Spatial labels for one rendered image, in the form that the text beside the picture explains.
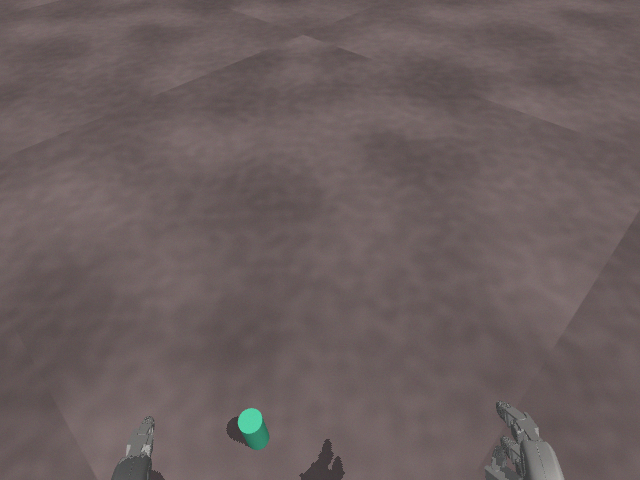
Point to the can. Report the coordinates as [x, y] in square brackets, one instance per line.
[253, 428]

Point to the right robot hand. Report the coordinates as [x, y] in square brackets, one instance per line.
[533, 458]

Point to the left robot hand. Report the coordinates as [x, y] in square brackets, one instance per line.
[137, 464]

